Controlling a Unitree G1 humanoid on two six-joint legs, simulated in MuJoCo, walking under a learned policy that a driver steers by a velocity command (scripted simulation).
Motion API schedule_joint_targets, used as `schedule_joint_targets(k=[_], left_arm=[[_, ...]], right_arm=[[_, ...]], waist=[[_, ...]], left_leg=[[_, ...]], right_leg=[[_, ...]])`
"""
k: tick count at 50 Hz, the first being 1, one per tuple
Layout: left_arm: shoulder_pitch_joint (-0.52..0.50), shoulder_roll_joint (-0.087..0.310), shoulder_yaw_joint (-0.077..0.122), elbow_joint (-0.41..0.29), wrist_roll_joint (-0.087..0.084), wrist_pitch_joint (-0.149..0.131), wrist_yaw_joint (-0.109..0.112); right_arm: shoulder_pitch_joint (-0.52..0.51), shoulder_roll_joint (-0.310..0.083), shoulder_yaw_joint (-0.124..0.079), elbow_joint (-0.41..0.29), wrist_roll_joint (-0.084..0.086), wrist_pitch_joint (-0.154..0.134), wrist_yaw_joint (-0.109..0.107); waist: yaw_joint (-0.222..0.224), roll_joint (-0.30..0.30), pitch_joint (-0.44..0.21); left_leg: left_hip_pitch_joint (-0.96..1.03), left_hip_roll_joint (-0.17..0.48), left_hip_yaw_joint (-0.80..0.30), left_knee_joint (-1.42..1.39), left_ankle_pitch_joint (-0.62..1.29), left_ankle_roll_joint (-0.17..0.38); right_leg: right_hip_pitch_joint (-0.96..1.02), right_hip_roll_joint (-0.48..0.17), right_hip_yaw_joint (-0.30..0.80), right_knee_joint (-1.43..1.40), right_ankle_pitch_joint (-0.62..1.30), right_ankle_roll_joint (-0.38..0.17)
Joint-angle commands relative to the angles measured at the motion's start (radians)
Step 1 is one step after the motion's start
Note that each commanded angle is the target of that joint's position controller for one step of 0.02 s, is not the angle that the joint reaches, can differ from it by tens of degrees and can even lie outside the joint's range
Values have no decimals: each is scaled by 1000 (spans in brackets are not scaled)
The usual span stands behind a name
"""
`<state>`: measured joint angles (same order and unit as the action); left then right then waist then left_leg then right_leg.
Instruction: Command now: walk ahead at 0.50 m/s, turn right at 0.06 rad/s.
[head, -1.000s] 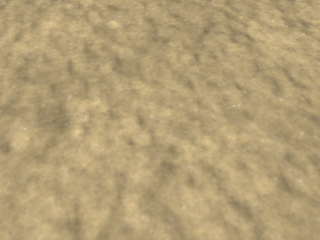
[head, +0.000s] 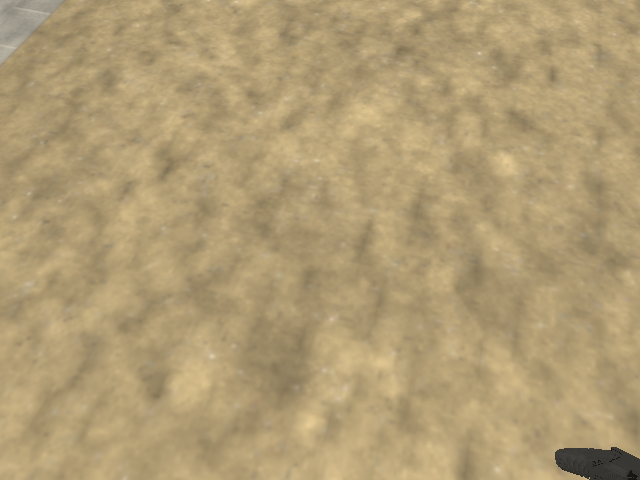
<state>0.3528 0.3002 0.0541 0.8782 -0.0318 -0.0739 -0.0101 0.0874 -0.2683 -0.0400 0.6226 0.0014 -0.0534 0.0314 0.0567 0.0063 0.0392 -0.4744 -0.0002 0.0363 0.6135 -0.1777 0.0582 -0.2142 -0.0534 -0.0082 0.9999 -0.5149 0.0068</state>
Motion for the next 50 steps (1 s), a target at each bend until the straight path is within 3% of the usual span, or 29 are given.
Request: schedule_joint_targets(k=[1, 2, 3, 6, 9, 13, 16, 19, 21, 22, 23, 24, 25, 26, 27, 28, 29, 30, 32, 34, 38, 41, 43, 45, 46, 47, 48, 49, 50], left_arm=[[-93, 129, 20, -114, -13, -37, 0], [-98, 124, 25, -110, 4, -28, 3], [-62, 114, 27, -97, 3, -11, 2], [-44, 62, 21, -88, 0, 25, 7], [-109, 50, 22, -109, 6, 29, 8], [-220, 24, 10, -142, 13, 20, -16], [-315, 9, 0, -188, 13, 19, -34], [-359, 20, 2, -233, 12, 19, -54], [-314, 50, 18, -245, 11, 23, -61], [-236, 79, 34, -234, 9, 26, -59], [-92, 126, 62, -202, 7, 27, -51], [67, 206, 97, -168, 8, 36, -32], [57, 310, 112, -170, 1, 34, -21], [91, 247, 91, -197, 10, 20, -24], [62, 191, 76, -191, 17, 11, -24], [2, 161, 68, -198, 10, 6, -22], [-69, 128, 58, -211, 11, 6, -21], [-111, 101, 47, -232, 23, 6, -16], [-133, 107, 48, -245, 25, 5, -9], [-117, 133, 55, -238, 21, 3, 4], [-70, 153, 61, -221, 11, 16, 22], [-10, 142, 56, -194, 9, 21, 23], [16, 131, 52, -179, 10, 23, 22], [10, 137, 54, -174, 15, 26, 22], [-5, 133, 53, -176, 16, 29, 21], [-12, 107, 43, -182, 20, 28, 19], [-13, 67, 25, -201, 33, 27, 19], [136, 5, 7, -207, 6, 13, 19], [115, 77, 13, -194, -1, 6, 20]], right_arm=[[249, -159, -55, 21, 0, -14, -9], [195, -126, -47, 21, -5, -19, -6], [160, -101, -41, 20, -12, -28, -4], [140, -102, -49, 49, -16, -57, -7], [162, -112, -56, 82, -23, -63, -22], [176, -136, -61, 106, -16, -57, -36], [232, -156, -70, 139, -5, -42, -42], [250, -177, -79, 158, 9, -15, -47], [230, -207, -86, 153, 13, 1, -57], [219, -219, -88, 149, 15, 10, -63], [199, -222, -86, 144, 19, 16, -67], [206, -200, -75, 131, 9, 8, -72], [305, -42, -27, 79, -28, -20, -54], [223, -102, -28, 68, 6, -64, -37], [123, -147, -40, 37, 43, -86, -26], [100, -139, -34, 32, 35, -98, -29], [93, -143, -40, 40, 8, -99, -36], [110, -155, -49, 44, -4, -88, -37], [136, -139, -50, 43, -12, -63, -36], [107, -110, -40, 32, -18, -46, -39], [-48, -69, -20, -3, -14, -49, -31], [-108, -84, -21, -12, 3, -60, -14], [-120, -106, -28, -19, 3, -69, -5], [-90, -126, -38, -17, 3, -76, -1], [-36, -134, -45, -4, 1, -80, -4], [58, -162, -60, 19, -7, -84, -9], [209, -211, -73, 34, -20, -87, -15], [320, -299, -99, 81, -25, -75, -9], [337, -211, -79, 89, 9, -71, -1]], waist=[[-142, 68, -170], [-106, 76, -116], [-70, 94, -101], [-38, 74, -59], [-50, 51, -20], [-89, 40, 18], [-130, 24, 55], [-129, 37, 57], [-87, 79, -2], [-39, 97, -54], [45, 86, -129], [117, 9, -222], [-5, -263, -292], [60, -156, -437], [79, -108, -306], [37, -39, -206], [-8, -6, -141], [-44, -20, -118], [-77, -34, -99], [-76, -33, -72], [-15, -77, -47], [23, -97, -52], [26, -103, -45], [2, -127, -38], [-33, -134, -48], [-79, -122, -106], [-144, -37, -243], [-103, 284, -363], [-130, 252, -323]], left_leg=[[568, 319, -424, -298, 42, 192], [457, 283, -340, -332, 96, 175], [384, 260, -279, -373, 120, 163], [302, 257, -162, -459, 187, 168], [335, 247, -58, -482, 248, 150], [367, 226, 66, -501, 257, 110], [464, 259, 103, -482, 286, 102], [575, 289, 132, -403, 444, 84], [607, 288, 159, -274, 788, 60], [604, 280, 171, -152, 936, 46], [537, 249, 193, 42, 946, 18], [316, 206, 193, 328, 687, -27], [-154, -8, 120, 694, -317, -98], [-279, -45, -123, 817, -426, -84], [-359, 10, -146, 799, -337, -60], [-339, 55, -137, 705, -249, -45], [-280, 85, -129, 617, -206, -51], [-204, 105, -133, 573, -175, -57], [-147, 110, -119, 495, -154, -84], [-133, 100, -93, 388, -93, -114], [-53, 40, -74, 67, 193, -135], [-13, 21, -78, -46, 283, -124], [-22, 24, -92, -93, 242, -96], [5, 21, -84, -116, 156, -60], [73, 10, -63, -148, 138, -37], [216, 17, -64, -159, 143, -3], [456, 160, -212, -134, 154, 63], [785, 360, -663, -221, -66, 239], [795, 392, -836, -316, -320, 245]], right_leg=[[-546, -54, 87, 262, 93, -28], [-503, -78, 86, 211, 153, -22], [-438, -97, 99, 192, 202, -19], [-420, -95, 113, 146, 289, 3], [-500, -81, 140, 26, 432, 16], [-472, -59, 69, -208, 614, 2], [-505, -50, 28, -312, 601, -22], [-518, -25, -23, -364, 478, -58], [-406, 38, -87, -363, 372, -97], [-299, 80, -112, -360, 324, -122], [-91, 121, -116, -421, 366, -157], [216, 54, 36, -458, 406, -210], [556, -207, 593, -521, 301, -395], [648, -281, 856, -663, 212, -448], [573, -252, 705, -687, 269, -391], [424, -205, 575, -686, 350, -353], [278, -168, 485, -695, 449, -327], [176, -141, 428, -718, 535, -320], [72, -120, 384, -754, 610, -326], [-12, -93, 318, -769, 658, -317], [-80, -15, 242, -749, 545, -245], [-24, -50, 279, -722, 454, -227], [52, -88, 328, -673, 434, -217], [103, -117, 366, -626, 477, -201], [109, -105, 362, -580, 548, -186], [96, -56, 329, -465, 655, -160], [-10, 3, 262, -206, 551, -122], [-368, 157, 145, 150, 123, -42], [-528, 125, 196, 279, -52, -34]])
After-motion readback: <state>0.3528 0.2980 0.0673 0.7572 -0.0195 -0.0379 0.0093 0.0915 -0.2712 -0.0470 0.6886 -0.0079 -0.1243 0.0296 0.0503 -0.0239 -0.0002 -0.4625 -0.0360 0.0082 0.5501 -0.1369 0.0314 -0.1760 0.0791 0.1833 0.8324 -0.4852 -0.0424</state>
